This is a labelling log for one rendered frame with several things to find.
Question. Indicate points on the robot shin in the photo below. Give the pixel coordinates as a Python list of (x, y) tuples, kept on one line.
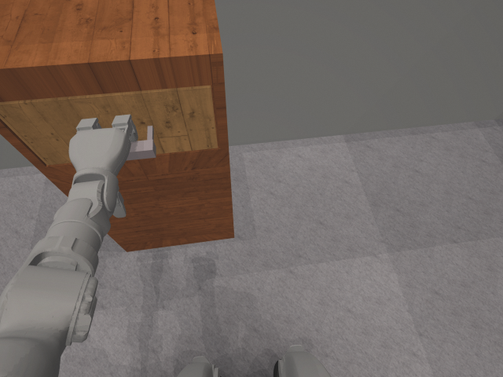
[(200, 359), (294, 348)]

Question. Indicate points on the handle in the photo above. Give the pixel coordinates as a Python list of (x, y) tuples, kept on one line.
[(143, 149)]

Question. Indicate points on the drawer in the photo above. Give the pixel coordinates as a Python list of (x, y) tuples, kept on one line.
[(183, 119)]

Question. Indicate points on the robot left shin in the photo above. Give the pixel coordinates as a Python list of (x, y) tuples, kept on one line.
[(200, 359)]

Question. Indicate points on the robot left upper arm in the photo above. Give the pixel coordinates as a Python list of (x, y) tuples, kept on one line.
[(47, 310)]

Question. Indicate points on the left robot forearm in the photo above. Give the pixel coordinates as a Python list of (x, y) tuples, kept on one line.
[(79, 227)]

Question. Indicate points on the left robot hand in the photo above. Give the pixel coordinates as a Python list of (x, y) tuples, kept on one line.
[(106, 149)]

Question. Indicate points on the robot right shin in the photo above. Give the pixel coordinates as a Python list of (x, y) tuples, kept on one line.
[(294, 348)]

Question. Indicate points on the cabinet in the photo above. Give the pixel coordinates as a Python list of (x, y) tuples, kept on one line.
[(67, 48)]

